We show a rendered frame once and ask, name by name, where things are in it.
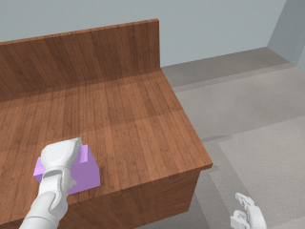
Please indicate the sponge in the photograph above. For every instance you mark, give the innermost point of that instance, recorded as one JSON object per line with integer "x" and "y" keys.
{"x": 84, "y": 171}

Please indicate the right robot hand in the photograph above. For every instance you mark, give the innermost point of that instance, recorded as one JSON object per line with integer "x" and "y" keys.
{"x": 252, "y": 218}

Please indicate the table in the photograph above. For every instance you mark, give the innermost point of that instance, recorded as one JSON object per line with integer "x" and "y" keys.
{"x": 106, "y": 86}

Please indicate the left robot hand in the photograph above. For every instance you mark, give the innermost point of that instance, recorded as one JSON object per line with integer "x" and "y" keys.
{"x": 61, "y": 154}

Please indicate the robot left forearm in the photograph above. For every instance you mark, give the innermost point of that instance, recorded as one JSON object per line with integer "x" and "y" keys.
{"x": 51, "y": 203}

